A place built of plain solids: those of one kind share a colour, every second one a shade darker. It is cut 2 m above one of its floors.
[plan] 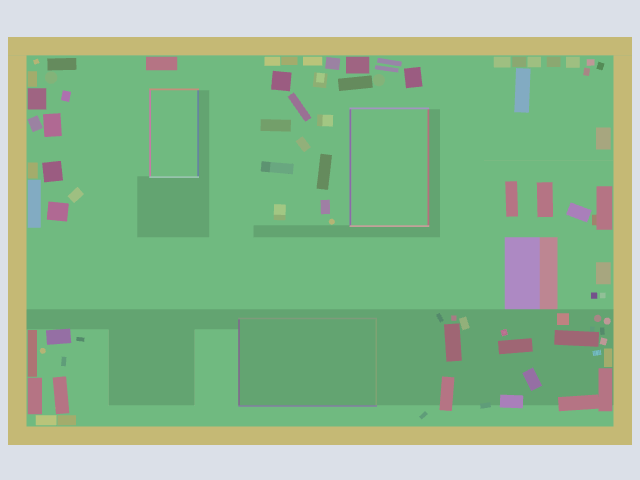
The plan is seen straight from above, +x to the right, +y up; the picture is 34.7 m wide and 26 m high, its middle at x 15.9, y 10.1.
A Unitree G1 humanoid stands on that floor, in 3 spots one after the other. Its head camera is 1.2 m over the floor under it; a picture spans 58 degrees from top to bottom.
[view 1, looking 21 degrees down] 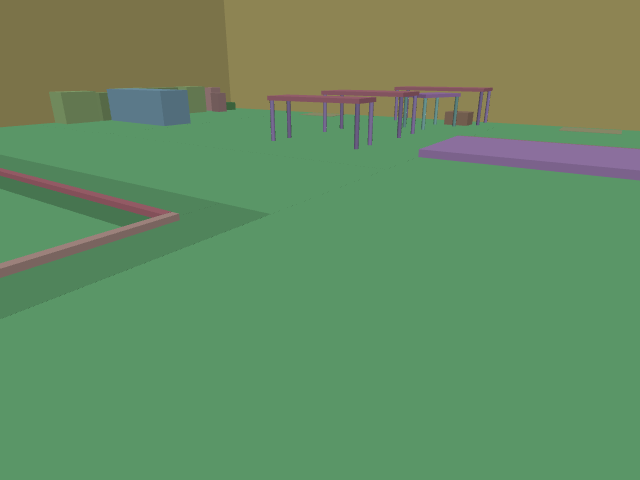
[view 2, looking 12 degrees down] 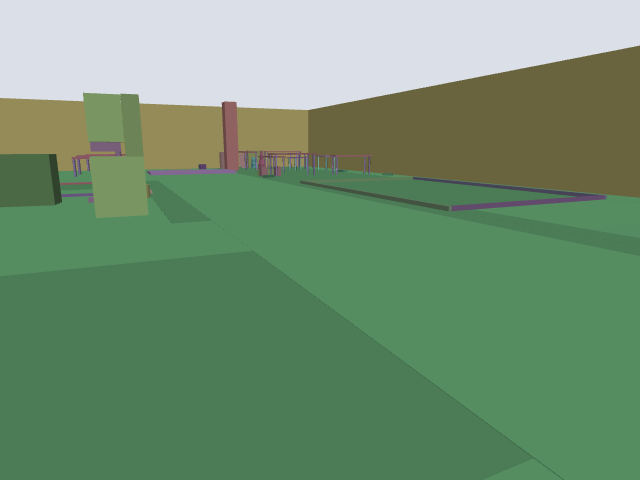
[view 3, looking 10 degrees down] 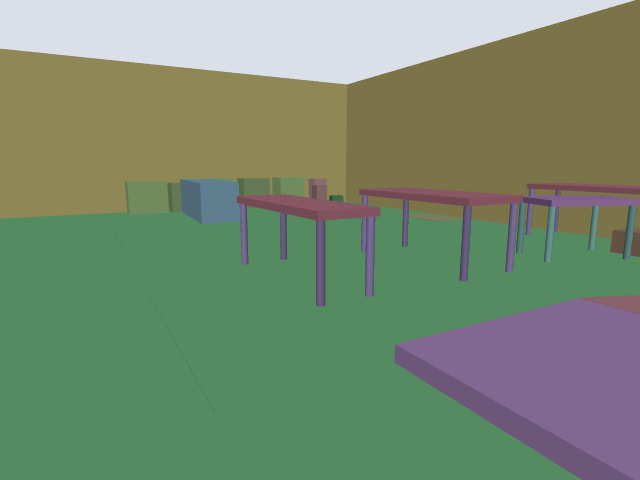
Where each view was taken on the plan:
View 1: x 19.51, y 7.76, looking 34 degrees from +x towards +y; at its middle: floor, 3.35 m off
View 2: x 5.00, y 11.65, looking -25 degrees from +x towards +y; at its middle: floor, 5.77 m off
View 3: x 24.31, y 8.30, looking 61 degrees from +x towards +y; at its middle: workbench_leg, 3.59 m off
